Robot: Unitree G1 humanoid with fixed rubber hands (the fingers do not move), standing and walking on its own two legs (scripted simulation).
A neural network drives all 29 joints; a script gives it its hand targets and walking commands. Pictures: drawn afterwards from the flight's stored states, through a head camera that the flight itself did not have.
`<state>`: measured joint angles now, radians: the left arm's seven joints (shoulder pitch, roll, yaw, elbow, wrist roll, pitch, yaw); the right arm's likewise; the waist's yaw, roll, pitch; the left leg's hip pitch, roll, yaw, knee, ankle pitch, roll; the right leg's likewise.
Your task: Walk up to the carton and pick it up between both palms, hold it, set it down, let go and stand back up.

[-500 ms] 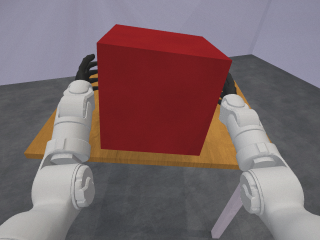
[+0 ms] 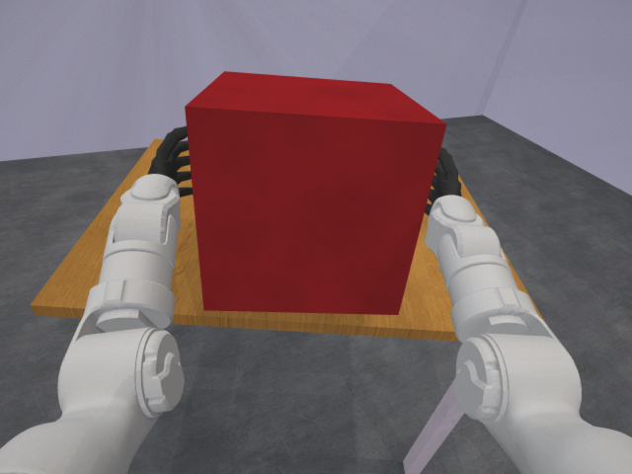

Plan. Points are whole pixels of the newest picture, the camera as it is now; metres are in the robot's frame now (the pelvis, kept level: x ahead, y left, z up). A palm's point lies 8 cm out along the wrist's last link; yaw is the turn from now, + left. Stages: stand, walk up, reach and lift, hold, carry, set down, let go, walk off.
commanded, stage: set down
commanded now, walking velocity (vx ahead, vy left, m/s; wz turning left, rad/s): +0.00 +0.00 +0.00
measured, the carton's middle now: (306, 186) +0.48 -0.02 +0.17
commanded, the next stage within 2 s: none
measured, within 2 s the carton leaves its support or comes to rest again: rests again in 1.76 s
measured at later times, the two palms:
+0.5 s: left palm (153, 191) +0.42 +0.19 +0.19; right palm (425, 201) +0.40 -0.17 +0.20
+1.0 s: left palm (165, 214) +0.42 +0.18 +0.16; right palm (427, 234) +0.39 -0.18 +0.16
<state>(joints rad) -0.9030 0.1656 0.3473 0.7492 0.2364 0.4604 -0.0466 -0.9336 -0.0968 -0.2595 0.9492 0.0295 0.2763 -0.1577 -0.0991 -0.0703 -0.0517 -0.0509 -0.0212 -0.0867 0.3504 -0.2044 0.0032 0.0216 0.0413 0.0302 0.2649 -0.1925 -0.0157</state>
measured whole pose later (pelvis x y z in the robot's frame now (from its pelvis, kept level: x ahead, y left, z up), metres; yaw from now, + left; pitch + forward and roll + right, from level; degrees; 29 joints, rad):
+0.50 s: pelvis +0.00 +0.00 +0.00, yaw -1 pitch -3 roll +0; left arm -0.93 0.19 0.38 0.88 0.21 0.35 -0.02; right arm -0.93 -0.05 -0.32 0.95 -0.08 0.22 -0.13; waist -0.06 -0.06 -0.08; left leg -0.09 -0.02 -0.07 0.34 -0.20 0.00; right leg -0.04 0.04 0.03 0.29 -0.20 -0.02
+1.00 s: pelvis +0.00 +0.01 +0.00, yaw -1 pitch -1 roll +0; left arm -0.84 0.12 0.37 0.83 0.22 0.27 0.00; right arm -0.79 -0.02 -0.40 0.83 -0.19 0.10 -0.06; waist -0.04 -0.02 -0.04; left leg -0.12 -0.03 -0.03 0.33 -0.18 0.02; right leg -0.08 0.01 0.03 0.30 -0.19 0.00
